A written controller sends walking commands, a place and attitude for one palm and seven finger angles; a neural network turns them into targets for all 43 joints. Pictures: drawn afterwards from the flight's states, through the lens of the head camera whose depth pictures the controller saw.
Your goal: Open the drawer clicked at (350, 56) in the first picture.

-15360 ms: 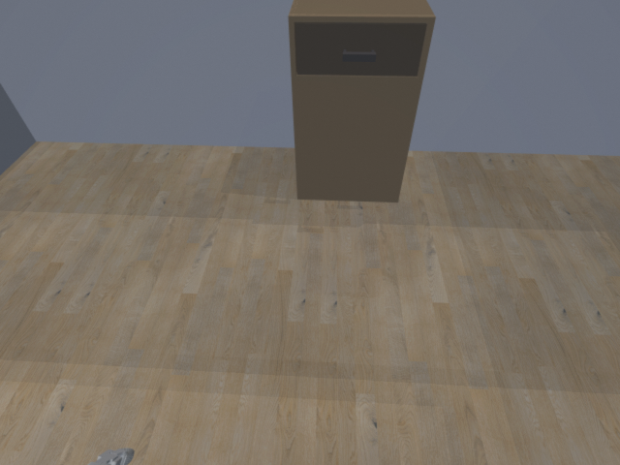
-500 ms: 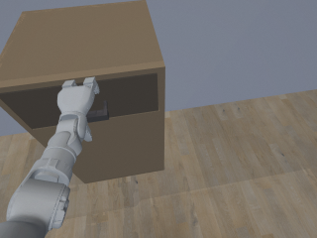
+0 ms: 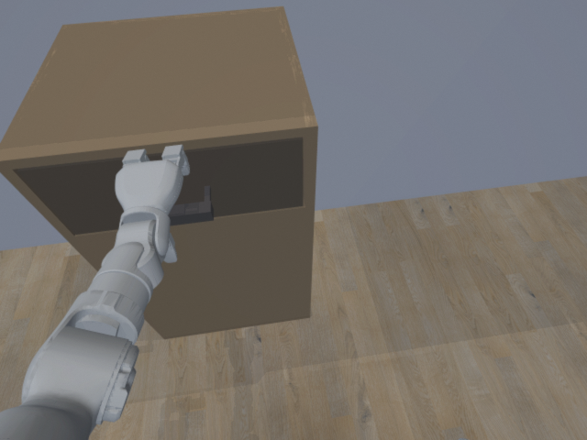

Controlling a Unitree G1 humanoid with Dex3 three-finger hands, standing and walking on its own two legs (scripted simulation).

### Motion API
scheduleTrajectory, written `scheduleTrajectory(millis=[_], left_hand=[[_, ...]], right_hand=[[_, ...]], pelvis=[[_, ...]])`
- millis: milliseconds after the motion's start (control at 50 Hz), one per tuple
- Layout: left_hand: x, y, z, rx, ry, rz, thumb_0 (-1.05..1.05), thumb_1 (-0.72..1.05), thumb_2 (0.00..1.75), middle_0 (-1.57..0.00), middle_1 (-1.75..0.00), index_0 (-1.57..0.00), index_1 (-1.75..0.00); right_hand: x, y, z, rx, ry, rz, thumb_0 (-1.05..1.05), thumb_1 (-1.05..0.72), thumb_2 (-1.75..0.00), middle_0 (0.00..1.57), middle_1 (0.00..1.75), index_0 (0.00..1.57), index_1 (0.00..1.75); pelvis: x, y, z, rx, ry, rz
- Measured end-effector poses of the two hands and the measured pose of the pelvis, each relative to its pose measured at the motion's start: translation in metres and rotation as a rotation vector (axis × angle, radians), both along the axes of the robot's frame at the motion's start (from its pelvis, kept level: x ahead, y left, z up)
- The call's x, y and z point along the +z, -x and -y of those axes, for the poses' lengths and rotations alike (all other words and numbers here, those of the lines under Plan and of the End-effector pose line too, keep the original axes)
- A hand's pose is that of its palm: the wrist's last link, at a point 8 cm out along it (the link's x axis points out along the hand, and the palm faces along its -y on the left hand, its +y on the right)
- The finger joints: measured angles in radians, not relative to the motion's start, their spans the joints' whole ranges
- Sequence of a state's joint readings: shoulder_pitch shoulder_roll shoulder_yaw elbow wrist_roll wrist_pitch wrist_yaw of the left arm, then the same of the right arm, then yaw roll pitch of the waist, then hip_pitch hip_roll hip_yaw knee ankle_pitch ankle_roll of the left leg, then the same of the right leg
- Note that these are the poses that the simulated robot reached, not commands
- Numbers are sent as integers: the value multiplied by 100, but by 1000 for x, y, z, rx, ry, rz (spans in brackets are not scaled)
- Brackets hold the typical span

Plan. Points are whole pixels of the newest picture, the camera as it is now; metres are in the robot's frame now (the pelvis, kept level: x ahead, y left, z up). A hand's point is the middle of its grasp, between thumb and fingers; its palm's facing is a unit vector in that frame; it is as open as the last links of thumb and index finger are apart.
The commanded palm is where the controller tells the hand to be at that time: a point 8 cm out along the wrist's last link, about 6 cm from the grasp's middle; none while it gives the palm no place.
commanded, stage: lower the fingers behind the handle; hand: left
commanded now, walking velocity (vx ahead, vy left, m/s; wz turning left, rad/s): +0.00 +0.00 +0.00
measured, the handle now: (178, 204) +0.50 +0.21 -0.02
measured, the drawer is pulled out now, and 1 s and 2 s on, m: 0.00 0.00 0.00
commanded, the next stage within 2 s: close the thumb around the handle in 1.50 s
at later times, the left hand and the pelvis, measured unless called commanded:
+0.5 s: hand (174, 222) +0.45 +0.20 +0.00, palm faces -0.02 -0.01 -1.00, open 13.8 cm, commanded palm +0.42 +0.20 +0.06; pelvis -0.01 -0.01 -0.01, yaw +0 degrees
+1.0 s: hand (178, 236) +0.44 +0.20 -0.03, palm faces -0.03 -0.01 -1.00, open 13.8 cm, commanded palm +0.42 +0.20 +0.02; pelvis -0.01 -0.02 -0.02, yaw +1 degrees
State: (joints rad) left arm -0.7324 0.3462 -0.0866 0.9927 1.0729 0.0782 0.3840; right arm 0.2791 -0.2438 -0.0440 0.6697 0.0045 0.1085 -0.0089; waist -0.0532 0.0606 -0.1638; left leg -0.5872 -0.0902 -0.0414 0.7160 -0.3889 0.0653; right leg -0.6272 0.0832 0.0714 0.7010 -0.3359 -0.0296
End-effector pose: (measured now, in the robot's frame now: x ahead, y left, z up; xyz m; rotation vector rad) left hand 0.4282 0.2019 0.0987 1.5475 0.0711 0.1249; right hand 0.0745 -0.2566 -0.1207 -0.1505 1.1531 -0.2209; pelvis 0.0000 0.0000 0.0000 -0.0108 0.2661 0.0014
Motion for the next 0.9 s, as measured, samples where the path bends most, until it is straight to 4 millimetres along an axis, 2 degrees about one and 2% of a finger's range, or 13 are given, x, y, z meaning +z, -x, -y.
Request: scheduleTrajectory(millis=[140,300,440,580,720,900], left_hand=[[-22,14,-16,45,1,-109,0,-49,30,-32,-120,-32,-120],[-24,10,0,-78,4,-27,0,-49,30,-32,-120,-32,-120],[-34,-1,6,5,-18,-19,0,-49,30,-32,-120,-32,-120],[-46,-1,6,33,5,-88,0,-49,30,-32,-120,-32,-120],[-54,2,5,-11,-3,-69,0,-49,30,-32,-120,-32,-120],[-66,7,0,15,-16,-50,0,-49,30,-31,-120,-32,-120]], right_hand=[[-3,10,-4,-3,-13,-31,0,-90,-90,20,30,20,30],[-6,25,10,3,39,-73,0,-90,-90,20,30,20,30],[-16,38,16,-22,21,-100,0,-90,-90,20,30,20,30],[-15,48,14,-55,12,-115,0,-90,-90,20,30,20,30],[-17,51,19,-45,28,-121,0,-90,-90,20,30,20,30],[-25,44,22,-24,30,-117,0,-90,-90,20,30,20,30]], pelvis=[[1,1,4,7,0,0],[-7,5,7,33,6,-28],[-12,7,9,12,2,-60],[-11,4,13,-4,-3,-65],[-15,5,16,5,0,-80],[-22,7,16,11,3,-104]])
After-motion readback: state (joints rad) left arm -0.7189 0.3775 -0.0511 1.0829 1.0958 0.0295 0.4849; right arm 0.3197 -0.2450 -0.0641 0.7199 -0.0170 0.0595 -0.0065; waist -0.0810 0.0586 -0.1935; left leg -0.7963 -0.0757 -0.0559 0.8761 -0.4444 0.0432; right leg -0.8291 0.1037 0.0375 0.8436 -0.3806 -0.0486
